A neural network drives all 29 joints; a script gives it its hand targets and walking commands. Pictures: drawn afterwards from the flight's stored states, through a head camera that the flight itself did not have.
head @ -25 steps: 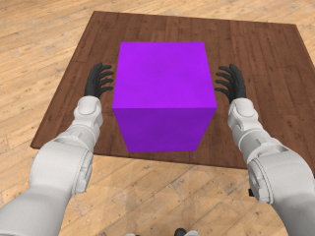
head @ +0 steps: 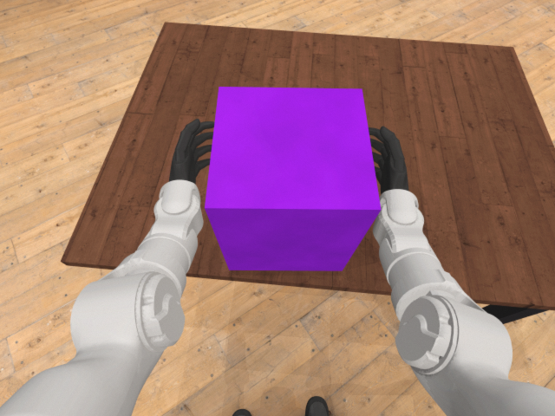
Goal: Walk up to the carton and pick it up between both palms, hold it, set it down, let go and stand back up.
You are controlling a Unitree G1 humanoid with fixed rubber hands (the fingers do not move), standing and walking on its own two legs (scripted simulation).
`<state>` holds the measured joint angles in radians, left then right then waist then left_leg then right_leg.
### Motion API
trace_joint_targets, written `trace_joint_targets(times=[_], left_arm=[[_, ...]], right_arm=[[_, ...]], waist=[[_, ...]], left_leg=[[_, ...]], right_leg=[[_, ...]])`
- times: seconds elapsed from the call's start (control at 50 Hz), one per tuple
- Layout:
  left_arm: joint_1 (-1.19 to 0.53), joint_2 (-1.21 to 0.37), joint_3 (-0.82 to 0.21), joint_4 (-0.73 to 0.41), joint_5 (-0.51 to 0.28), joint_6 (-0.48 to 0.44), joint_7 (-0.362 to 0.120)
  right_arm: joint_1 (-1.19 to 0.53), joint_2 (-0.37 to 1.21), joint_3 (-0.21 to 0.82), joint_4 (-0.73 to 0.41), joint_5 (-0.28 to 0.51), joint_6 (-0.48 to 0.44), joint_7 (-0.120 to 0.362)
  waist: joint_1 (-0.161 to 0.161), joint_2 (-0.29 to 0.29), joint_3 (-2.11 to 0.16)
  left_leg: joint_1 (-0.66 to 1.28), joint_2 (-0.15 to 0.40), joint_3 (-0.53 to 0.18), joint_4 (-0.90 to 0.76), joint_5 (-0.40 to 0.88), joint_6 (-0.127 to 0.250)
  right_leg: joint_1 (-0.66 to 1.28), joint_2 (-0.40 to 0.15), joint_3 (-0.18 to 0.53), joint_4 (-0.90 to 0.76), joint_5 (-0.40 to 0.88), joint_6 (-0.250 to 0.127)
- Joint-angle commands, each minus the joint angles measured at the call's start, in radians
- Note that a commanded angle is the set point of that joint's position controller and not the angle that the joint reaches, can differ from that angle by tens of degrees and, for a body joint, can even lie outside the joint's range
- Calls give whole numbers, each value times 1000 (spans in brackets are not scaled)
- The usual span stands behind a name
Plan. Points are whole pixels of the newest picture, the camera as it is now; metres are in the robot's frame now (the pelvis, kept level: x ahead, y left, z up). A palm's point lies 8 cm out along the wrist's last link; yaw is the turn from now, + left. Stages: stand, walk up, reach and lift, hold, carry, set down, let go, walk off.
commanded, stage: reach and lift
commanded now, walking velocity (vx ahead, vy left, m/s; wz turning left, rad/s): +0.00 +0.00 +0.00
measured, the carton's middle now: (287, 189) +0.47 -0.01 -0.02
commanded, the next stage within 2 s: none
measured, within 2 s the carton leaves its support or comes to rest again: leaves its support in 1.86 s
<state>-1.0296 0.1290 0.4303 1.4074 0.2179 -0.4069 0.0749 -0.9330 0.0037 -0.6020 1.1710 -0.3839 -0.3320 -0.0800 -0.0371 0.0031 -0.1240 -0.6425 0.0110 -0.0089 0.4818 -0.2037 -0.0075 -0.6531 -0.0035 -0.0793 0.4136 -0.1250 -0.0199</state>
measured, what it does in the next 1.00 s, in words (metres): stands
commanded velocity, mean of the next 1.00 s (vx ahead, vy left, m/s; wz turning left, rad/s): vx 0.00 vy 0.00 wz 0.00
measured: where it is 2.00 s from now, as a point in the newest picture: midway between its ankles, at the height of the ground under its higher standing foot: outside the picture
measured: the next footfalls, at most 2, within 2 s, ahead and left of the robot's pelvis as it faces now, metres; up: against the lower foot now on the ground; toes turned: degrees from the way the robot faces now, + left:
none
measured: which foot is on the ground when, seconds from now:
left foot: down 0.00-1.00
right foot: down 0.00-1.00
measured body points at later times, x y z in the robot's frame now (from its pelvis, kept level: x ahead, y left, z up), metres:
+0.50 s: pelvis +0.04 +0.00 +0.01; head +0.13 +0.01 +0.45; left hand +0.47 +0.14 +0.04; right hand +0.45 -0.16 +0.04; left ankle -0.01 +0.12 -0.73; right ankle +0.02 -0.11 -0.73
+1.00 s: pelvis +0.03 +0.00 +0.01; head +0.13 +0.01 +0.45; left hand +0.47 +0.14 +0.04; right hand +0.45 -0.16 +0.04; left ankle -0.01 +0.12 -0.73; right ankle +0.02 -0.11 -0.73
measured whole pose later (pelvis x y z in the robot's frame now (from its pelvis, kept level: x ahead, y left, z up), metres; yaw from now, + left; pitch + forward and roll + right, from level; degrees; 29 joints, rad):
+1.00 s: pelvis +0.03 +0.00 +0.01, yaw +0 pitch +15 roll -1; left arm -0.82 -0.04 0.59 1.08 0.43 -0.28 0.05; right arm -0.74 0.11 -0.73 0.98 -0.55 -0.37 -0.03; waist -0.01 -0.01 -0.06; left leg -0.41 0.02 0.00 0.36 -0.21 -0.01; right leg -0.42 0.00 -0.08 0.30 -0.13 -0.01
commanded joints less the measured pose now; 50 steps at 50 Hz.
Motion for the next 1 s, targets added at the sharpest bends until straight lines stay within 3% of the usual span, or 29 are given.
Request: trace_joint_targets(times=[0.0, 0.14, 0.34, 0.5, 0.54, 0.6, 0.78, 0.98], left_arm=[[-323, -496, -2, -79, 222, -9, -145], [-240, -476, 38, -185, 271, 65, -123], [-186, -536, -9, -261, 266, 77, -108], [-158, -573, -34, -266, 267, 89, -116], [-160, -603, -37, -277, 265, 92, -109], [-160, -605, -40, -289, 268, 98, -103], [-177, -596, -31, -301, 265, 93, -117], [-174, -620, -43, -305, 266, 101, -118]], right_arm=[[-302, 502, 74, -65, -230, -38, 176], [-223, 487, 90, -111, -257, -27, 178], [-227, 542, 145, -105, -230, -75, 162], [-217, 564, 170, -100, -223, -88, 165], [-259, 541, 142, -117, -225, -97, 180], [-258, 526, 133, -121, -230, -93, 186], [-255, 555, 134, -141, -242, -87, 179], [-264, 566, 145, -143, -236, -97, 178]], waist=[[2, 63, -536], [32, -3, -451], [48, 18, -464], [45, 17, -449], [50, 28, -467], [49, 24, -478], [40, -10, -474], [41, -4, -478]], left_leg=[[233, -7, 80, -85, 301, -43], [260, 5, 107, -116, 359, -41], [254, 8, 108, -60, 513, -42], [233, 6, 101, -74, 484, -34], [308, 18, 93, -74, 500, -38], [371, 22, 93, -64, 530, -43], [260, 6, 103, -112, 402, -21], [265, 7, 102, -111, 424, -26]], right_leg=[[561, -5, -18, 1, 378, 13], [645, 9, -16, -19, 403, 40], [703, 4, -14, 21, 549, 29], [729, -4, -12, 25, 565, 27], [625, -1, -29, -5, 462, 26], [579, 6, -38, -30, 421, 20], [704, -10, -20, -19, 479, 33], [702, -9, -28, -18, 498, 31]])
